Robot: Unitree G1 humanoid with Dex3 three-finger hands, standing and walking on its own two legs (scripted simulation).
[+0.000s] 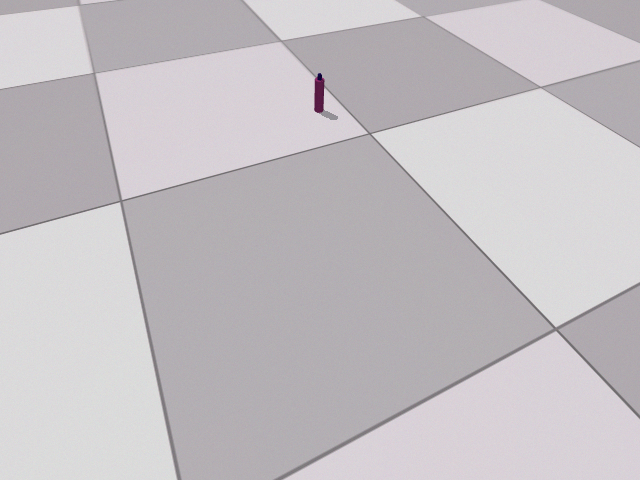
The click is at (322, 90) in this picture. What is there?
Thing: necked bottle
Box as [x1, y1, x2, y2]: [314, 73, 323, 112]
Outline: 320,73 315,78 314,110 317,112 322,111 323,106 323,78 321,77
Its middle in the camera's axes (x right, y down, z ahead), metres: +0.00 -0.84 +2.22
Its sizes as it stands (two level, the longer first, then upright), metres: 0.055 0.055 0.229
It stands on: the floor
